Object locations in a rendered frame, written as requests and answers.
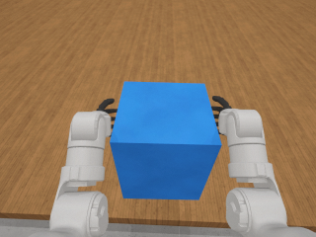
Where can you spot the robot left forearm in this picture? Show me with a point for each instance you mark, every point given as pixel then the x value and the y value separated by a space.
pixel 85 153

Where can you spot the robot right upper arm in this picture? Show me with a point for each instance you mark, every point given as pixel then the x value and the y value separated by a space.
pixel 259 212

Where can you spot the robot right forearm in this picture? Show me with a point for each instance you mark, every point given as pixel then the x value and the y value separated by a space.
pixel 247 149

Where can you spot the right robot hand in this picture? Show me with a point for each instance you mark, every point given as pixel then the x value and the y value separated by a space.
pixel 223 103

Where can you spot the robot left upper arm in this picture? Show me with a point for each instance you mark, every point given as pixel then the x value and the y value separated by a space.
pixel 78 214

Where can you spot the carton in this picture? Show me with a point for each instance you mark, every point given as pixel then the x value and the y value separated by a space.
pixel 164 141

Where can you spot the left robot hand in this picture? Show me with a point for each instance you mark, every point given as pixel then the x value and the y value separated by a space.
pixel 102 108

